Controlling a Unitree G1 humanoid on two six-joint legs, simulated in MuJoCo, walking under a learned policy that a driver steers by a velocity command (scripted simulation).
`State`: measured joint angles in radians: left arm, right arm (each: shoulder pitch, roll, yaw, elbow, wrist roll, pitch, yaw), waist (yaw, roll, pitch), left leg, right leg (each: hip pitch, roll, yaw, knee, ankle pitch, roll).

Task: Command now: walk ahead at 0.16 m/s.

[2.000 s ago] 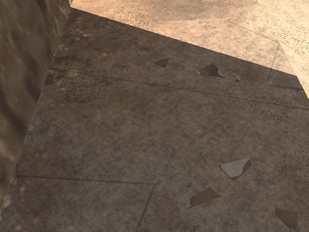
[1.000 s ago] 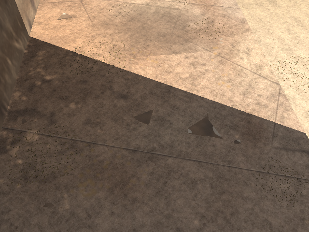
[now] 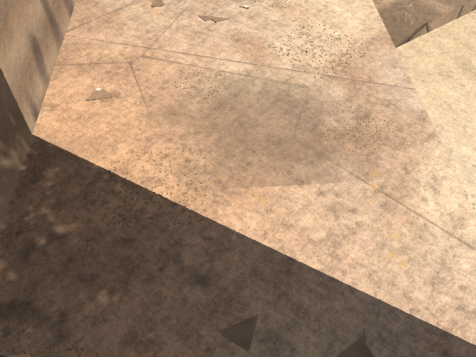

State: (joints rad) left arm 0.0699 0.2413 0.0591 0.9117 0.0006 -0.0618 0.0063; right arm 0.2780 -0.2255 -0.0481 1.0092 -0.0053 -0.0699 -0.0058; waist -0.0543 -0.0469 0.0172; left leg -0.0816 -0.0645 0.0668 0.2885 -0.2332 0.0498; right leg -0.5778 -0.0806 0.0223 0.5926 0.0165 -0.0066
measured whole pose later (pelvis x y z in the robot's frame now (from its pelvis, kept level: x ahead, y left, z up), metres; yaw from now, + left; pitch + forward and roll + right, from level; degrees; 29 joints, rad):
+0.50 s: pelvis +0.11 -0.02 +0.00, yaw +1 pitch +2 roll -2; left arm 0.14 0.25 0.08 0.98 -0.02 -0.05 0.01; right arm 0.35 -0.23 -0.07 1.08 0.01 -0.05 -0.04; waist -0.05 0.00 -0.04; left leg -0.17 0.06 -0.01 0.43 -0.30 -0.01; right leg -0.43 0.01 -0.05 0.79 -0.36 -0.04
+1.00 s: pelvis +0.30 -0.04 +0.00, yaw +0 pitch +2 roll -2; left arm 0.39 0.22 0.06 1.05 -0.01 -0.08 0.01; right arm 0.02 -0.25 -0.07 0.91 0.02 -0.08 0.02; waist 0.07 0.03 0.00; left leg -0.65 0.10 0.00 0.62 0.01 0.02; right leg 0.04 0.03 -0.05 0.21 -0.29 -0.02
